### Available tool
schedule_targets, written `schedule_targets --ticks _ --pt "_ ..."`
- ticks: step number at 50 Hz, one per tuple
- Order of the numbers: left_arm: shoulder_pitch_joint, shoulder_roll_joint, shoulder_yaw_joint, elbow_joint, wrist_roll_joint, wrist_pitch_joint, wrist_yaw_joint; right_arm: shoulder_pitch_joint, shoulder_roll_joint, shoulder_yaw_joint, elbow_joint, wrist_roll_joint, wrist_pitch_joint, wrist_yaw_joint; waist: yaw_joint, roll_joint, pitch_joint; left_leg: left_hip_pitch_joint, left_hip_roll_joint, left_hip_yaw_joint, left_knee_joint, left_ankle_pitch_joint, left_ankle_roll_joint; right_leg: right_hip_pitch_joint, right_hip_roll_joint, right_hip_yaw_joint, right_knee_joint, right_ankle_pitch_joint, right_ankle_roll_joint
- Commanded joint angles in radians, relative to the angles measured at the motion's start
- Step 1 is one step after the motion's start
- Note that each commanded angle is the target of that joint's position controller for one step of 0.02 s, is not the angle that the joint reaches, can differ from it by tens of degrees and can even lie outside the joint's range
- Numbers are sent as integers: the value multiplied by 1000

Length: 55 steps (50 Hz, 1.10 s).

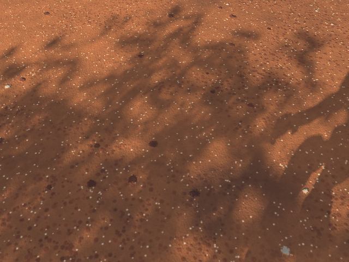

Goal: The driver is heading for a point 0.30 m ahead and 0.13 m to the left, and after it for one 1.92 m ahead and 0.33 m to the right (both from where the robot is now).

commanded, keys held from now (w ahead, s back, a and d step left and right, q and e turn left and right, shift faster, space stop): w+q+shift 0.12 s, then q+shift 0.14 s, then e+shift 0.74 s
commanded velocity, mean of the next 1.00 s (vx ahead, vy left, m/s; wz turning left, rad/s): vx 0.35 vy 0.00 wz -0.06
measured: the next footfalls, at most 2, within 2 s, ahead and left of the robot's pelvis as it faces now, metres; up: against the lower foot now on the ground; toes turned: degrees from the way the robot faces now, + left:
right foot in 0.26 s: +0.50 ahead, -0.14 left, +0.00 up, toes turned +17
left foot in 0.64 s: +0.51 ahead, +0.09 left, +0.00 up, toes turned +5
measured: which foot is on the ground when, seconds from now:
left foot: down 0.00-0.24, up 0.26-0.62, down 0.64-1.00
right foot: up 0.00-0.24, down 0.26-0.64, up 0.66-1.00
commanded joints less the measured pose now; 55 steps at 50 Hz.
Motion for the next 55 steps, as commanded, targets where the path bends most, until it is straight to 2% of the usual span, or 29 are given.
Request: schedule_targets --ticks 1,4,8,11,12,13,14,15,16,17,18,20,22,24,27,30,31,32,33,34,36,38,45,50,51,52,53,54,55 --pt "28 106 14 -91 26 36 -10 -18 -104 -19 -81 15 -48 -4 78 -91 36 -53 269 -413 -296 76 157 -132 -52 -40 -180 -22 38" --pt "-167 90 -3 -180 2 35 -25 12 -128 -31 -89 13 -58 1 19 -28 83 -152 207 -365 -328 231 112 -55 -30 -92 -483 265 53" --pt "-249 99 -7 -219 -18 24 -20 112 -152 -49 -72 23 -44 8 -72 16 31 43 202 -359 -206 616 21 13 65 -118 -732 460 16" --pt "-129 160 13 -202 -18 6 8 107 -177 -58 -74 18 -33 -10 -20 56 -79 117 168 -395 71 832 -88 271 151 -80 -884 447 -7" --pt "23 201 31 -165 -24 -4 21 38 -202 -64 -95 22 -37 -11 80 56 -143 74 143 -396 272 772 -118 437 115 -46 -944 534 -18" --pt "215 262 52 -115 -10 -14 30 -14 -149 -52 -129 36 -44 -11 164 33 -246 -42 112 -352 522 514 -144 669 -21 31 -898 654 -43" --pt "357 310 60 -83 8 -15 29 17 -17 -21 -162 33 -42 -25 162 -182 -368 -230 22 -176 872 -490 -150 891 -339 207 -715 1335 -79" --pt "353 291 65 -95 5 -2 4 200 -55 -20 -180 63 -32 -43 63 -269 -594 -339 41 -178 1058 -515 -172 1045 -507 470 -656 1586 -218" --pt "225 251 75 -126 -20 8 6 171 -105 -18 -157 36 -19 -45 72 -248 -614 -379 104 -168 1098 -352 -171 948 -452 516 -764 1217 -291" --pt "147 140 51 -133 -31 10 7 65 -109 -14 -152 6 -8 -31 79 -165 -455 -394 134 -130 1012 -256 -185 766 -318 391 -856 987 -267" --pt "130 88 31 -101 -30 11 4 9 -73 -6 -160 -9 -3 -12 64 -113 -313 -409 150 -134 935 -257 -195 640 -242 299 -898 892 -243" --pt "205 114 37 -21 -47 6 7 -68 -28 9 -187 -35 16 12 58 -87 -153 -337 165 -140 762 -271 -194 425 -182 213 -955 1020 -234" --pt "171 141 44 4 -45 8 0 -52 12 30 -200 -45 30 13 -8 -98 -153 -242 187 -62 581 -237 -206 319 -137 165 -973 1109 -229" --pt "127 177 61 -5 -31 23 -6 -71 26 49 -214 -29 33 8 -26 -142 -180 -128 177 -22 408 -144 -213 239 -85 129 -983 1112 -217" --pt "115 215 87 -20 -40 58 -15 -140 -15 53 -242 -2 46 -3 -29 -162 -169 -5 169 -28 286 -3 -207 137 -51 153 -986 848 -175" --pt "106 223 105 -44 -55 97 -13 -149 -41 50 -256 -15 38 -21 -52 -120 -113 138 182 -52 94 93 -192 16 -2 234 -917 440 -113" --pt "133 196 102 -49 -58 102 -13 -140 -67 44 -262 -28 30 -30 -48 -71 -94 180 250 -94 15 97 -170 -36 39 239 -848 250 -77" --pt "200 124 88 -71 -64 103 -15 -121 -135 32 -283 -39 25 -43 -18 123 -147 238 513 -308 -69 163 -119 -78 111 145 -646 -111 -35" --pt "297 107 82 -77 -59 111 -1 -161 -184 19 -308 -24 38 -47 24 249 -176 163 704 -472 -159 212 -11 -100 204 -25 -417 -326 -27" --pt "281 176 98 -68 -32 128 4 -171 -135 20 -308 -8 48 -51 13 195 -165 95 678 -463 -191 126 46 -90 133 -48 -281 -279 -20" --pt "271 181 114 -43 -30 153 -1 -283 -37 45 -322 -8 42 -53 74 121 -52 10 544 -283 -219 96 16 -84 89 -52 -195 -150 6" --pt "285 174 120 -37 -33 176 -12 -312 -26 44 -330 -14 34 -59 94 129 -64 11 497 -139 -198 286 15 -60 81 -83 -118 -91 30" --pt "100 112 97 -144 -52 199 -58 -220 -56 12 -308 -25 26 -49 32 149 -103 92 536 23 -143 262 -3 30 34 -120 -428 -61 23" --pt "74 138 104 -187 -62 195 -68 -188 -124 -25 -299 -13 34 -18 37 154 -127 57 569 114 -5 203 -84 233 80 -207 -741 -23 -29" --pt "122 154 110 -168 -55 187 -61 -164 -119 -30 -289 -8 40 -13 60 89 -131 -14 543 161 92 107 -146 335 97 -178 -859 59 -46" --pt "176 235 130 -154 -40 174 -44 -124 -90 -27 -289 -8 49 -4 80 -135 -90 -200 457 237 327 -139 -228 432 -48 79 -1035 127 -88" --pt "186 419 171 -185 -41 168 -34 -193 -23 -3 -389 -9 62 -12 76 -391 -28 -497 270 183 502 -487 -302 420 -316 517 -1045 517 -243" --pt "241 376 177 -179 -38 169 -23 -291 -63 -4 -398 -29 75 -24 148 -209 -64 -495 289 10 639 -466 -288 421 -297 453 -1024 559 -309" --pt "185 333 158 -176 -37 171 -13 -264 -55 -3 -385 -13 77 -23 96 -182 -47 -485 295 -29 655 -362 -275 384 -233 363 -1014 480 -292"
Keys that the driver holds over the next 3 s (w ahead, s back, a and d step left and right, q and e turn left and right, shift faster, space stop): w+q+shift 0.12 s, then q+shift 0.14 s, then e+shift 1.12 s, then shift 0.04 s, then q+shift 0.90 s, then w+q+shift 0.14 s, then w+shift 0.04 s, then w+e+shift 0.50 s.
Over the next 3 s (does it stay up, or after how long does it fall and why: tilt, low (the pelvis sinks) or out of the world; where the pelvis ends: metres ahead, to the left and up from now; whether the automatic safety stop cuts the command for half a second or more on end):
stays up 0.78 -0.01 -0.02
